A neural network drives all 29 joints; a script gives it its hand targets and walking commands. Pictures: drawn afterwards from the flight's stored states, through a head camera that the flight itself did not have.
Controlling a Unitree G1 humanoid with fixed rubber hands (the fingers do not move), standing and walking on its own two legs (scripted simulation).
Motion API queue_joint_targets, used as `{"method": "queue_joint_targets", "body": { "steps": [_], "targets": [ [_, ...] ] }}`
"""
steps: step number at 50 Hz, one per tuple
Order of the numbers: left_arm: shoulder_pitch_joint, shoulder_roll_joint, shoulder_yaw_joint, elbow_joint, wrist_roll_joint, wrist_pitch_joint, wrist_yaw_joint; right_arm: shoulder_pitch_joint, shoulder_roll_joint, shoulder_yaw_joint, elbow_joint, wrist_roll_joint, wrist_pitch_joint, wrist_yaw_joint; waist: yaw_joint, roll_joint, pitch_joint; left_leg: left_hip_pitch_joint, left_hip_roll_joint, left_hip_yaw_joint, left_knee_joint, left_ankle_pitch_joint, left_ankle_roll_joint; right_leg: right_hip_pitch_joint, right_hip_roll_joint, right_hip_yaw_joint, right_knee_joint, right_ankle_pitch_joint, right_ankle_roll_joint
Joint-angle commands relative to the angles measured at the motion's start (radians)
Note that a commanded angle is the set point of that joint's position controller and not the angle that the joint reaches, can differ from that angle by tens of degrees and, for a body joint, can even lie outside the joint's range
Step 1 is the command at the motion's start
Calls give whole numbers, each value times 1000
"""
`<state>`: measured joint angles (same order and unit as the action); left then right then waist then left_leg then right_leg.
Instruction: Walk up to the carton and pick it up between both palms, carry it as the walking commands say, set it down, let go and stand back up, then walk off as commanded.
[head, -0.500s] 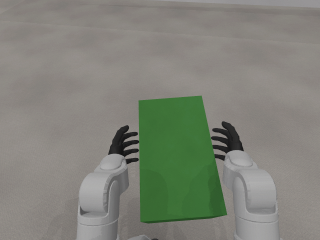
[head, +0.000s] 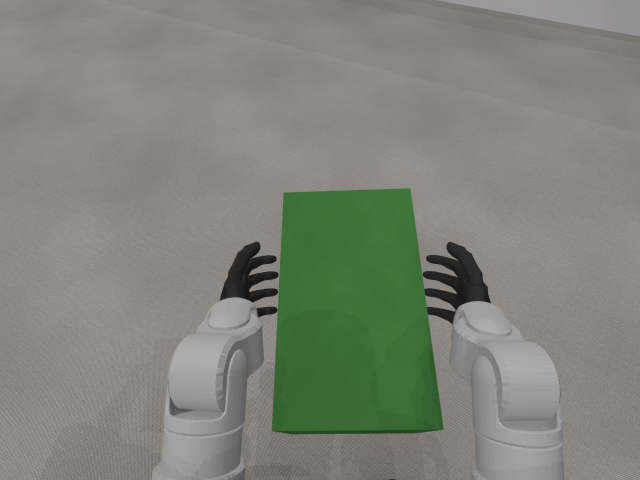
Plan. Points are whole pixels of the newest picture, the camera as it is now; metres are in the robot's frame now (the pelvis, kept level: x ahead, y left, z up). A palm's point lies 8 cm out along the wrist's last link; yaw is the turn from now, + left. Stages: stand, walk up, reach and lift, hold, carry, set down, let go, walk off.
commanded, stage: carry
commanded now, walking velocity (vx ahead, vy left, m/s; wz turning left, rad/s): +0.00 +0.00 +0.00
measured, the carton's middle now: (349, 313) +0.32 +0.00 +0.00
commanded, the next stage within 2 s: none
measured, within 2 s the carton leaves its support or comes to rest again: neither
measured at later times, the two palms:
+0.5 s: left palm (237, 181) +0.48 +0.16 +0.09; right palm (414, 184) +0.47 -0.10 +0.09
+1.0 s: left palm (188, 155) +0.54 +0.24 +0.09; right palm (352, 156) +0.54 -0.01 +0.09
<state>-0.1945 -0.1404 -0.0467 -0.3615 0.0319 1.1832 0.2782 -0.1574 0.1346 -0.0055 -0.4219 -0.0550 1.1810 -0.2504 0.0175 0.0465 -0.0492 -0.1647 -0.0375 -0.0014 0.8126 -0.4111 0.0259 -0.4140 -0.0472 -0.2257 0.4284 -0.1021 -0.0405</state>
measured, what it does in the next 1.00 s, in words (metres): walks ahead: left foot, then left foot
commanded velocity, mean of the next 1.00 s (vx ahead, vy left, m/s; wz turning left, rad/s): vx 0.00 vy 0.19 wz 0.00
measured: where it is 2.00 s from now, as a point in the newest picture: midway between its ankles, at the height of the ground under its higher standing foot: (211, 471)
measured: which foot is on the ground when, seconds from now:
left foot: up 0.00-0.22, down 0.24-0.46, up 0.48-0.64, down 0.66-0.96, up 0.98-1.00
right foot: down 0.00-0.66, up 0.68-0.94, down 0.96-1.00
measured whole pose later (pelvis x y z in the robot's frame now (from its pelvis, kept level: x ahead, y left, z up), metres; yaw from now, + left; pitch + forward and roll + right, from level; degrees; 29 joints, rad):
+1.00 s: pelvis +0.26 +0.12 -0.01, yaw +0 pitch +5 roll +0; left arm -0.21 -0.14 0.00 -0.35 0.03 1.19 0.26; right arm -0.19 0.14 0.01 -0.38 -0.08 1.19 -0.26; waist 0.01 0.03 -0.07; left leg -0.41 -0.03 0.14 0.73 -0.41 0.05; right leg -0.37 -0.08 -0.16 0.63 -0.32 0.01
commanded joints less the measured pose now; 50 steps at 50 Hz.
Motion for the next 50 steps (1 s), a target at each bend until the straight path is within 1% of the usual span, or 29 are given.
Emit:
{"method": "queue_joint_targets", "body": {
  "steps": [1,2,5,8,11,12,13,14,15,16,18,20,22,24,25,27,32,33,34,35,36,38,41,44,46,47,48,49,50],
  "targets": [
    [-214,-1001,-426,-96,-288,-24,-211,-287,951,519,-122,299,-7,200,6,-243,-455,-381,45,-59,352,-32,-15,721,-394,449,-40,887,-152],
    [-226,-1023,-433,-103,-296,-24,-217,-298,971,520,-103,298,-7,201,6,-168,-376,-375,84,-60,185,-26,-7,631,-353,357,-67,739,-110],
    [-300,-1053,-444,-149,-324,-35,-232,-300,1014,500,-91,284,-27,199,-4,-195,-311,-237,63,52,-174,47,-14,471,-270,191,-114,648,-69],
    [-272,-1034,-457,-164,-328,-35,-230,-273,1008,499,-99,275,-31,191,-9,-224,-377,-145,42,126,-304,184,-14,449,-281,141,-28,635,-28],
    [-257,-996,-445,-158,-309,-18,-224,-286,995,508,-102,276,-14,190,-18,-193,-378,-11,82,135,-393,388,-3,311,-236,95,110,401,66],
    [-254,-974,-435,-145,-297,-7,-219,-288,976,503,-85,273,-3,190,-16,-123,-369,64,167,55,-366,618,12,201,-200,78,194,237,102],
    [-275,-963,-440,-158,-294,3,-218,-258,967,486,-53,266,2,189,-25,40,-364,111,264,-66,-311,976,76,103,-123,66,319,39,135],
    [-271,-947,-427,-137,-280,14,-218,-237,961,478,-17,261,11,190,-35,147,-364,152,326,-123,-324,1180,136,34,-80,75,400,-227,148],
    [-288,-950,-419,-128,-276,16,-219,-248,969,478,-12,260,12,191,-45,170,-351,195,365,-150,-333,1306,180,-47,-61,106,483,-447,141],
    [-308,-969,-419,-129,-279,13,-218,-278,984,482,-28,266,7,192,-43,136,-344,220,363,-134,-329,1309,194,-81,-61,137,484,-512,130],
    [-319,-1006,-409,-114,-280,6,-220,-334,1023,499,-57,281,1,195,-32,98,-326,187,298,-51,-324,1174,142,-51,-60,123,345,-439,121],
    [-314,-1028,-405,-107,-282,1,-218,-336,1046,501,-64,290,-3,194,-25,86,-350,143,240,22,-293,1097,99,66,-42,70,172,-232,124],
    [-300,-1039,-393,-86,-278,-2,-221,-310,1037,505,-53,286,-6,194,-21,-8,-401,28,201,70,-202,916,43,273,-128,119,35,189,113],
    [-283,-1029,-376,-68,-278,-13,-223,-351,1021,525,-80,293,-4,192,-3,-284,-414,-320,96,116,19,363,-54,580,-343,338,135,1082,-9],
    [-282,-1031,-378,-64,-280,-16,-225,-376,1027,541,-93,305,-3,193,7,-373,-376,-471,40,88,102,-77,-61,640,-410,420,94,1194,-78],
    [-293,-1021,-384,-71,-277,-13,-228,-358,1032,539,-58,306,-1,192,-8,-263,-326,-499,81,11,50,-107,-42,606,-403,356,67,1026,-75],
    [-281,-1036,-427,-132,-299,-29,-224,-323,1037,508,-66,296,-18,194,-21,-208,-353,-111,44,173,-377,314,-52,383,-265,112,214,641,73],
    [-268,-1021,-429,-132,-293,-27,-221,-316,1029,510,-67,293,-14,196,-26,-145,-390,39,90,130,-382,489,-35,269,-234,90,309,439,114],
    [-281,-995,-434,-159,-293,-22,-220,-283,1022,503,-58,287,-16,196,-45,70,-433,217,277,-74,-287,1141,59,44,-151,71,525,11,164],
    [-285,-989,-440,-151,-286,-12,-220,-253,1023,486,-23,282,-12,198,-52,256,-428,250,383,-202,-278,1465,162,-101,-38,97,673,-567,148],
    [-272,-997,-426,-124,-277,-12,-220,-264,1022,490,-27,282,-9,201,-47,178,-419,263,391,-192,-273,1464,199,-147,-45,169,740,-612,123],
    [-327,-1044,-446,-145,-301,-20,-228,-311,1052,498,-56,288,-19,210,-44,93,-367,187,340,-110,-302,1216,180,-161,-60,182,751,-532,113],
    [-324,-1063,-451,-141,-304,-29,-229,-320,1075,500,-73,295,-34,212,-38,88,-348,139,280,-31,-348,930,160,-113,-45,146,561,-420,102],
    [-295,-1047,-447,-138,-305,-25,-226,-295,1049,501,-82,285,-34,205,-34,95,-366,105,261,-8,-326,860,159,1,-16,108,340,-340,88],
    [-275,-1026,-435,-122,-298,-16,-226,-273,1019,495,-67,274,-24,197,-19,75,-375,60,237,28,-267,826,129,123,-31,86,116,-150,88],
    [-279,-1018,-428,-114,-293,-10,-228,-266,1007,495,-58,269,-19,194,-15,34,-381,-14,219,42,-225,734,95,233,-82,109,33,19,86],
    [-269,-1001,-415,-97,-290,-4,-229,-268,993,493,-53,263,-12,192,-15,-95,-381,-145,173,65,-128,478,40,358,-225,238,38,375,58],
    [-275,-989,-402,-75,-288,-7,-229,-279,980,491,-43,261,-1,190,-8,-315,-384,-306,84,80,22,92,-29,447,-406,466,55,779,-64],
    [-274,-997,-396,-70,-289,-9,-230,-340,978,514,-69,282,2,193,3,-404,-372,-375,45,32,210,-166,-40,430,-484,580,-9,762,-162]
  ]
}}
